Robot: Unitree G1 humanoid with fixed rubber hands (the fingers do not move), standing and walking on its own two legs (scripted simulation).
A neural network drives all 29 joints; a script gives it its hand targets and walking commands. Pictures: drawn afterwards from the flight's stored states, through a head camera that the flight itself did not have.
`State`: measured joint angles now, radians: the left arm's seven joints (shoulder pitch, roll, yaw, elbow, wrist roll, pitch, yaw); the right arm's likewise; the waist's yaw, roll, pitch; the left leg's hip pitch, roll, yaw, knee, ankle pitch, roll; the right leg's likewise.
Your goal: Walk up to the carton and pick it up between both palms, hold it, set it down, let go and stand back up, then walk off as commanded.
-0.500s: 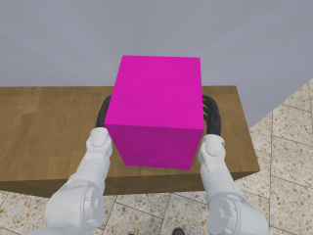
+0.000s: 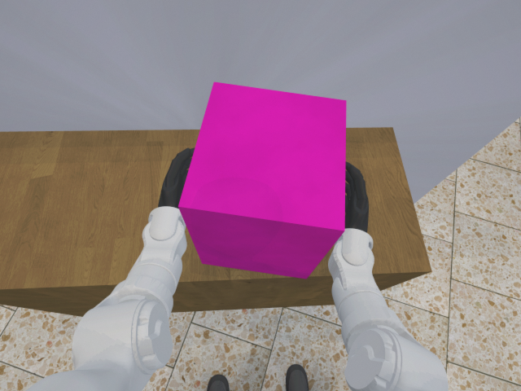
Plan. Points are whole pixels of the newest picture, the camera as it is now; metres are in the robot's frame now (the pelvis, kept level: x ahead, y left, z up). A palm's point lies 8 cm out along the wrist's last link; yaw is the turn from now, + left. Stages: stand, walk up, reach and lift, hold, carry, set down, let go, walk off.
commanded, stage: set down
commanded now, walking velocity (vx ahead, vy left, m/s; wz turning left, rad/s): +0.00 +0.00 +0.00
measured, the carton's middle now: (265, 191) +0.42 +0.00 -0.04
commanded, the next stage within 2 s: none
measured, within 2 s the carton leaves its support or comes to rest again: rests again in 0.42 s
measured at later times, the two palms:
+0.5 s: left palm (164, 186) +0.42 +0.16 -0.01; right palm (349, 221) +0.36 -0.14 -0.02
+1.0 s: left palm (144, 206) +0.37 +0.18 +0.01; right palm (368, 247) +0.32 -0.15 -0.01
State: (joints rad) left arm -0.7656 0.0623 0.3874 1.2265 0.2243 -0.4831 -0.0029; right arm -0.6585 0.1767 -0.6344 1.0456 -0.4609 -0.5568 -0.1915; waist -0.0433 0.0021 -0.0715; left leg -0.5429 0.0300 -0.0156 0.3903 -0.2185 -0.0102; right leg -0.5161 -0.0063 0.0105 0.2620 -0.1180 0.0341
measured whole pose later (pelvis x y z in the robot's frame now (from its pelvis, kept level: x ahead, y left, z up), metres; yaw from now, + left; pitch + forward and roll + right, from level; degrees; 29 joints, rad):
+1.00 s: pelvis -0.06 +0.00 -0.02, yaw +0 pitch +19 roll -2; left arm -0.89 0.25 0.06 1.35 -0.13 -0.32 -0.02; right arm -0.75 0.06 -0.36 1.21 -0.05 -0.34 -0.23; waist -0.08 0.00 -0.15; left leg -0.71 0.03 -0.02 0.63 -0.25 -0.01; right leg -0.68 -0.01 0.01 0.52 -0.16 0.04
